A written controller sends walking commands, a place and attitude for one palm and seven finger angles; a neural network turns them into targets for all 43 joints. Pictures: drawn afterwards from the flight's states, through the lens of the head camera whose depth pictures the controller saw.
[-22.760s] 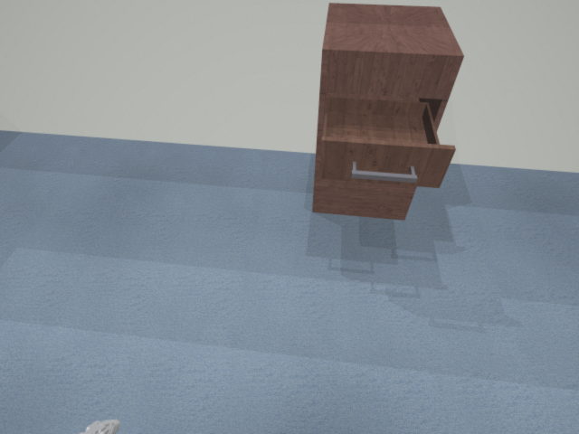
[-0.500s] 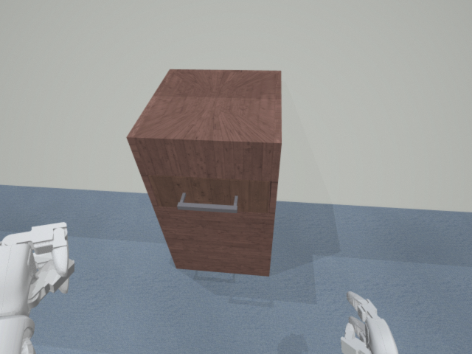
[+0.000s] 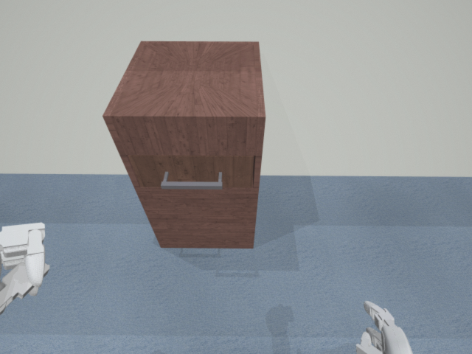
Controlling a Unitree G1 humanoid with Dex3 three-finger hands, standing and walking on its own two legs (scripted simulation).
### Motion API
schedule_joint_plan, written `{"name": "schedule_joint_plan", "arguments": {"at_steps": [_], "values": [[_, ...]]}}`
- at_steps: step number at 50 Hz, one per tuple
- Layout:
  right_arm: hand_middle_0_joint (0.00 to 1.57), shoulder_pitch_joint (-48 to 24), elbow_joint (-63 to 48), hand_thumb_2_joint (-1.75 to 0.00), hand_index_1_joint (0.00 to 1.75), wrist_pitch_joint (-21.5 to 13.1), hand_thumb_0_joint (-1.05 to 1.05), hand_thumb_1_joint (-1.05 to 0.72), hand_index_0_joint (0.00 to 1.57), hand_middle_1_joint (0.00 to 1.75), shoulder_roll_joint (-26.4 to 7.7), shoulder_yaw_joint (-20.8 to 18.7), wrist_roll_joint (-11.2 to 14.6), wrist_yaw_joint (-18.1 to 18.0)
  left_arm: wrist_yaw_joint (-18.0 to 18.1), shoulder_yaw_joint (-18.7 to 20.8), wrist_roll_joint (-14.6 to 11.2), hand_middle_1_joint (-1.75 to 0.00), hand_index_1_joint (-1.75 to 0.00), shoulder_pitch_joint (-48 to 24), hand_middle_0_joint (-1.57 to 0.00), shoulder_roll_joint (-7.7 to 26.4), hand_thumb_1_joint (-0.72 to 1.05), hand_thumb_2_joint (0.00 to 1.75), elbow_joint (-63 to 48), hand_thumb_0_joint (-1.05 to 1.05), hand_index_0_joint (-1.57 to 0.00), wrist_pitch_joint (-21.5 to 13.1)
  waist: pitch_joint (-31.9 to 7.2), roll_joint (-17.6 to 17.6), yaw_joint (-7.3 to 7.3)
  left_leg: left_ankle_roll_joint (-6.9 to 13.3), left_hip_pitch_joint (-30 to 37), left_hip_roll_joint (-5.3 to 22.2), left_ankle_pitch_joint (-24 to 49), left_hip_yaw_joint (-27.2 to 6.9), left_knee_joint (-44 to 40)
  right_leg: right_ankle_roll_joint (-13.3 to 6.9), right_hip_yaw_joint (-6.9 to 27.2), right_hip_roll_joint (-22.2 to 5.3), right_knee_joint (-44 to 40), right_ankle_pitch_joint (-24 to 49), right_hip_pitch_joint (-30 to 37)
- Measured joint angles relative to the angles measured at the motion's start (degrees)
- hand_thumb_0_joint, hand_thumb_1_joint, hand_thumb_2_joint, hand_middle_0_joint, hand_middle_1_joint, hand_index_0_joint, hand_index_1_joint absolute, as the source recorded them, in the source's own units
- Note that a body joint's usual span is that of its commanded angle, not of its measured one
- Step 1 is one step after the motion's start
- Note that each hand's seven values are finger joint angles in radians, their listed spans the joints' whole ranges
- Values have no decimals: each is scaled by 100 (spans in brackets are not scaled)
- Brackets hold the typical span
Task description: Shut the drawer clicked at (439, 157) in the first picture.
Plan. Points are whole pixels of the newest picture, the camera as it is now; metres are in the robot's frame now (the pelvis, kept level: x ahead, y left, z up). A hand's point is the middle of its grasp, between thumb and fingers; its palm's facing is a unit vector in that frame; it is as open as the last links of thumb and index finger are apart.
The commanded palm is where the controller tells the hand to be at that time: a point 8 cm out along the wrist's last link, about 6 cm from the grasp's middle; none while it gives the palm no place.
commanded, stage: step back with the hand held close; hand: left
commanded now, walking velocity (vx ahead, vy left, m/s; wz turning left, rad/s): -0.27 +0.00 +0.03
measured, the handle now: (192, 180) +0.64 +0.18 -0.23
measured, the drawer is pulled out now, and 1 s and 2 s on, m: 0.00 0.00 0.00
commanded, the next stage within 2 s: stop stepping back and stand still in 1.14 s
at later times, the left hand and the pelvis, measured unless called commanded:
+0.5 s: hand (8, 302) +0.15 +0.25 +0.17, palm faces +0.39 -0.78 -0.49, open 3.3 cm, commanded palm +0.08 +0.29 +0.18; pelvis -0.05 +0.01 -0.01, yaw +1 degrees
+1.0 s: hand out of the picture +0.10 +0.27 +0.18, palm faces +0.44 -0.74 -0.51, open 3.3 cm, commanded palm +0.04 +0.29 +0.18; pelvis -0.08 +0.01 -0.01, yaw +3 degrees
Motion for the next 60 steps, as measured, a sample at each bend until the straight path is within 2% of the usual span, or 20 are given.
{"name": "schedule_joint_plan", "arguments": {"at_steps": [6,12,16,22,29,38,42,44,47,49,51,53,56,58,60], "values": [[20,-169,-50,-90,29,-64,1,-90,20,30,104,66,-21,-8,63,139,26,-160,-160,-246,-140,-105,89,90,130,2,-140,-101,-79,-5,103,76,-101,-74,37,47,142,55,45,-80,190,25,-127],[20,-259,-174,-90,30,-149,1,-90,20,30,177,164,-29,34,64,-3,153,-160,-160,-427,-140,-370,89,90,340,2,-140,-76,-45,-5,144,118,-363,-52,23,52,425,70,41,-67,317,92,-314],[20,-181,-200,-90,30,-204,1,-90,20,30,192,205,-75,53,61,-65,226,-160,-160,-443,-140,-389,89,90,146,2,-140,-93,31,-99,142,122,-556,-5,0,-1,599,49,23,-1,314,153,-409],[20,10,-177,-90,30,-267,1,-90,20,30,158,191,-108,48,98,105,275,-160,-160,-428,-140,-168,89,90,-274,2,-140,-251,118,-257,31,112,-727,-26,26,-89,734,64,144,85,430,150,-532],[20,-32,-75,-90,30,-255,1,-90,20,30,143,78,-104,53,57,462,243,-160,-160,-427,-140,48,89,90,-333,2,-140,-373,158,-246,-14,87,-819,-6,-68,-24,960,41,221,111,746,27,-692],[20,-215,-56,-90,30,-89,1,-90,20,30,119,-24,-94,137,33,273,185,-160,-160,-414,-140,-32,89,90,-282,2,-140,-440,140,-290,-138,48,-1206,-19,-346,-61,1134,18,208,110,583,279,-935],[20,-157,-100,-90,30,-91,1,-90,20,30,110,11,-83,93,87,334,213,-160,-160,-241,-140,95,89,90,-427,2,-140,-493,182,-353,-194,142,-1293,-2,268,-81,996,78,242,161,714,252,-1060],[20,-57,-87,-90,30,-149,1,-90,20,30,135,-5,-87,41,64,374,298,-160,-160,-264,-140,161,89,90,-424,2,-140,-490,168,-274,-229,161,-1342,10,252,-221,1065,115,349,323,1376,-45,-989],[20,121,3,-90,29,-239,1,-90,20,30,215,-6,-121,9,65,514,363,-160,-160,-289,-140,178,89,90,-424,2,-141,-508,-99,-116,-177,157,-1485,131,268,-370,983,129,417,594,2112,-668,-534],[20,167,64,-90,30,-325,1,-90,20,30,289,29,-155,21,92,668,289,-160,-160,-246,-140,154,89,90,-484,2,-141,-568,-307,-138,-85,99,-1637,166,378,-370,859,92,427,604,1873,-923,24],[20,30,177,-90,30,-439,1,-90,20,30,384,89,-211,57,113,789,158,-160,-160,-192,-140,110,89,90,-508,2,-140,-673,-411,-293,61,54,-1793,197,509,-212,682,48,441,470,1263,-1215,518],[20,-276,276,-90,30,-560,1,-90,20,30,458,136,-287,112,98,777,81,-160,-160,-279,-140,56,89,90,-452,2,-140,-755,-289,-432,200,8,-1917,268,713,-13,473,17,451,346,576,-1451,821],[20,-873,257,-90,30,-646,1,-90,20,30,472,165,-341,231,4,542,86,-160,-160,-644,-140,31,90,90,-371,2,-140,-745,278,-438,317,-54,-1971,449,1101,207,190,4,419,322,-60,-1567,902],[20,-1130,165,-90,30,-577,1,-90,20,30,424,167,-303,286,-103,276,104,-160,-160,-851,-140,33,89,90,-451,2,-140,-655,642,-212,236,-98,-1928,614,1340,136,44,-97,368,501,-104,-1393,882],[20,-1138,33,-90,30,-420,1,-90,21,30,425,211,-203,308,-216,170,55,-160,-160,-753,-140,172,89,90,-712,2,-140,-612,766,-94,93,-131,-1873,727,1528,56,-52,-121,322,641,-152,-1193,919]]}}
